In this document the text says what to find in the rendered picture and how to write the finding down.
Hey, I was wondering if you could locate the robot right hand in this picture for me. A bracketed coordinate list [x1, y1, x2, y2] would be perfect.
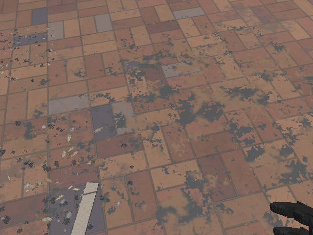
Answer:
[270, 201, 313, 235]

